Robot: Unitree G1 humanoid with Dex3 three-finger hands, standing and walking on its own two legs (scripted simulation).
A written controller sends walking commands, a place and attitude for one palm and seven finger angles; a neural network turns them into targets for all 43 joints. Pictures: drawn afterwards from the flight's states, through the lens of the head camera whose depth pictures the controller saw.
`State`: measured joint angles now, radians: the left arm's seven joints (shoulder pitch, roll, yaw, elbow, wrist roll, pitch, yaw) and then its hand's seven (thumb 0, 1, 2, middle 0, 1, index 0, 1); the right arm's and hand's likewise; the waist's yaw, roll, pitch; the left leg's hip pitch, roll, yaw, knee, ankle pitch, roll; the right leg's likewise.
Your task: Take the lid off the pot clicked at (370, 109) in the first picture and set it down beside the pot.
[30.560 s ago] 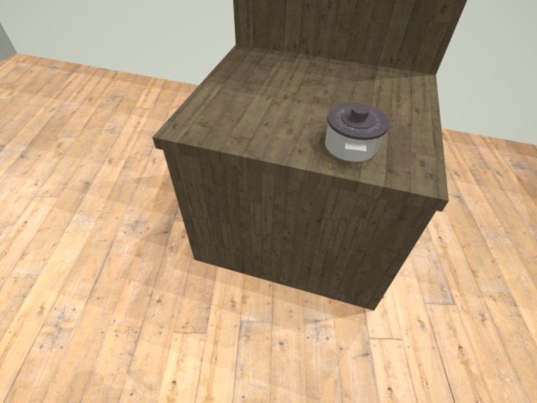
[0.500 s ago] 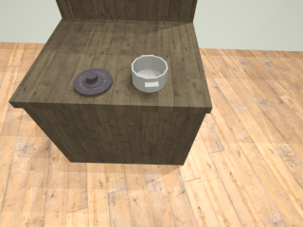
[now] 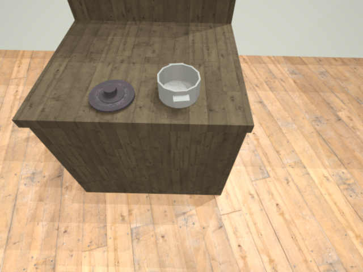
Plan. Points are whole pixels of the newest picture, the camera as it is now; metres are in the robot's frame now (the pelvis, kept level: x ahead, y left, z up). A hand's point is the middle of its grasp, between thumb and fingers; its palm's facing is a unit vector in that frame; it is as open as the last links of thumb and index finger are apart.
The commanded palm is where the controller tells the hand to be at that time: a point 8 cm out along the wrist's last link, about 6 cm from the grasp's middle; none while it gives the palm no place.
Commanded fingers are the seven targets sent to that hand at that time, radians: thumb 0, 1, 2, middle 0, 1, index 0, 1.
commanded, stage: look to check the result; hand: left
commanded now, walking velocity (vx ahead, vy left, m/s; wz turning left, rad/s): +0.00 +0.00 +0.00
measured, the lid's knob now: (110, 89) +0.66 +0.27 -0.05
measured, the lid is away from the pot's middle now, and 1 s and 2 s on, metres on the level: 0.24 0.24 0.24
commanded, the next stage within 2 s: stand and wait in 0.16 s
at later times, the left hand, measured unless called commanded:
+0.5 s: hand out of the picture +0.04 +0.18 -0.18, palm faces +0.00 -0.98 -0.21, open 7.3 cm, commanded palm none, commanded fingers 0.00 0.90 0.90 -0.20 -0.30 -0.20 -0.30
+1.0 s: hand out of the picture +0.03 +0.18 -0.17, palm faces -0.01 -0.98 -0.21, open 7.3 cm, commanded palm none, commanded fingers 0.00 0.90 0.90 -0.20 -0.30 -0.20 -0.30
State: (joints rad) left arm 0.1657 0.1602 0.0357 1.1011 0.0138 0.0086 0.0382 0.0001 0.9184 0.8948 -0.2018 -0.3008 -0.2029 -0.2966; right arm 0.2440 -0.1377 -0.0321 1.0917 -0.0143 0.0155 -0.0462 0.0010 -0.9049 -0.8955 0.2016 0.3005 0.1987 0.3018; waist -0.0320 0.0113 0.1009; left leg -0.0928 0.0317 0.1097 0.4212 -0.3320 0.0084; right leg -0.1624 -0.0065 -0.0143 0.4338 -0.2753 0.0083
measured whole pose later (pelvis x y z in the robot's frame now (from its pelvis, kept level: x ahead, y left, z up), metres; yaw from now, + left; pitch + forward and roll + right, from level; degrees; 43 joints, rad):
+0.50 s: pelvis -0.01 +0.00 +0.00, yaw +0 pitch +0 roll -1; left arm 0.15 0.16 0.03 1.10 0.01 0.01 0.03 0.00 0.91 0.89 -0.20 -0.30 -0.20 -0.30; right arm 0.23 -0.15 -0.03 1.09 -0.02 0.02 -0.04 0.00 -0.90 -0.90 0.20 0.30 0.20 0.30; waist -0.03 0.01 0.10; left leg -0.10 0.04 0.11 0.41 -0.31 0.01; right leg -0.17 0.00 -0.02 0.42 -0.25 0.00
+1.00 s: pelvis -0.01 +0.00 +0.00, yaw +0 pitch +0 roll +0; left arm 0.15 0.16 0.03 1.11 0.01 0.01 0.03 0.00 0.92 0.89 -0.20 -0.30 -0.20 -0.30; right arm 0.23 -0.15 -0.03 1.10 -0.02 0.02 -0.04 0.00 -0.90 -0.90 0.20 0.30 0.20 0.30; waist -0.03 0.01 0.10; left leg -0.10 0.03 0.11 0.41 -0.30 0.01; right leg -0.17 -0.01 -0.01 0.41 -0.24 0.01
